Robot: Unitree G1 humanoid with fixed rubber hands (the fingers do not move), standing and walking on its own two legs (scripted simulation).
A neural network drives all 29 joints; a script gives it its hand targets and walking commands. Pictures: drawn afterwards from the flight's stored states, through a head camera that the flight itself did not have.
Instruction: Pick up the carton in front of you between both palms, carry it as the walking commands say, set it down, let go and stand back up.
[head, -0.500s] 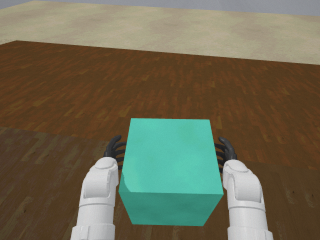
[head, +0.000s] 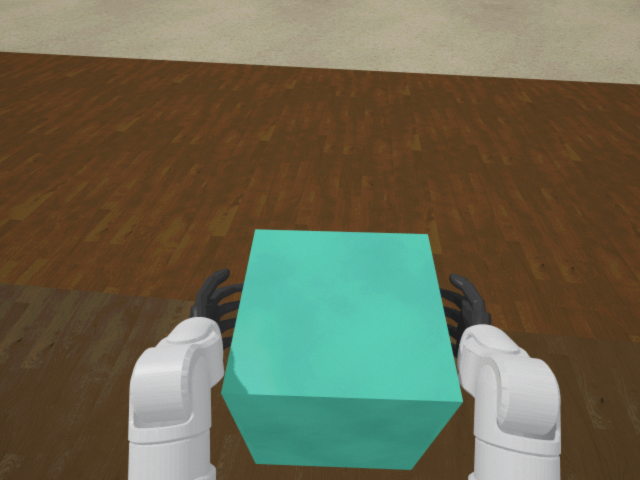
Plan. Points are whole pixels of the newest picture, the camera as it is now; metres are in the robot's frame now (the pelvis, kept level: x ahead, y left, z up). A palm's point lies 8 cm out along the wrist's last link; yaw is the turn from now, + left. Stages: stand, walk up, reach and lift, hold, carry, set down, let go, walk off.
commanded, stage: carry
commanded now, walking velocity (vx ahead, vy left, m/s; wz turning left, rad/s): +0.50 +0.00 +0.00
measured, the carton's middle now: (337, 355) +0.28 -0.01 +0.01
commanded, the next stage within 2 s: none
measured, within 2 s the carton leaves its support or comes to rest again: neither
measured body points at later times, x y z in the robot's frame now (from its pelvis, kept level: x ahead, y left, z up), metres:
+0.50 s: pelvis +0.32 -0.04 +0.01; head +0.33 -0.05 +0.46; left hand +0.58 +0.13 +0.07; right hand +0.61 -0.18 +0.07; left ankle +0.43 +0.12 -0.68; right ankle +0.26 -0.10 -0.74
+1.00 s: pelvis +0.66 +0.02 +0.00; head +0.69 +0.03 +0.45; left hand +1.00 +0.16 +0.10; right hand +1.00 -0.14 +0.10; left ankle +0.61 +0.07 -0.74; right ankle +0.76 -0.13 -0.68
